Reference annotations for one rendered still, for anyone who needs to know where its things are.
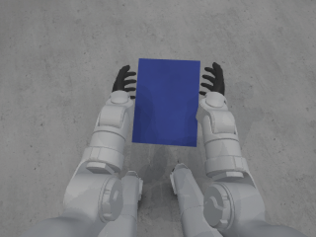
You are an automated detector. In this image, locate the right robot upper arm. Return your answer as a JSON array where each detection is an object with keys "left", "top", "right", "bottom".
[{"left": 202, "top": 182, "right": 308, "bottom": 237}]

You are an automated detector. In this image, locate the right robot hand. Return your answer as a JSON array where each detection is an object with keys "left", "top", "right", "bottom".
[{"left": 199, "top": 62, "right": 225, "bottom": 96}]

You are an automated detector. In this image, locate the left robot hand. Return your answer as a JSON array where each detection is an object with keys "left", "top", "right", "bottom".
[{"left": 112, "top": 65, "right": 137, "bottom": 100}]

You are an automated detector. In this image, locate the carton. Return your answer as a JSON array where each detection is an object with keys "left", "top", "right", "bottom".
[{"left": 131, "top": 58, "right": 200, "bottom": 147}]

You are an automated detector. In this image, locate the robot right shin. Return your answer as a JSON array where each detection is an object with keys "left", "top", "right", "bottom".
[{"left": 173, "top": 163, "right": 190, "bottom": 173}]

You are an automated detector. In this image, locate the left robot upper arm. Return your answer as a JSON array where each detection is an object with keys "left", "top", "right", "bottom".
[{"left": 19, "top": 173, "right": 123, "bottom": 237}]

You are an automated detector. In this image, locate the robot shin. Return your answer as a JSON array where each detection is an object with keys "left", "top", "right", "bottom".
[
  {"left": 121, "top": 171, "right": 139, "bottom": 180},
  {"left": 173, "top": 163, "right": 190, "bottom": 173}
]

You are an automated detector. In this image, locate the robot left shin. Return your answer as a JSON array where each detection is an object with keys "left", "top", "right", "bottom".
[{"left": 121, "top": 171, "right": 139, "bottom": 180}]

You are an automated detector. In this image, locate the robot left forearm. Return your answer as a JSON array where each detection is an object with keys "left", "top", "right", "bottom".
[{"left": 63, "top": 90, "right": 134, "bottom": 207}]

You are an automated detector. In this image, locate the robot right forearm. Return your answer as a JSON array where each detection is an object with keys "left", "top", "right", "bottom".
[{"left": 196, "top": 91, "right": 261, "bottom": 195}]

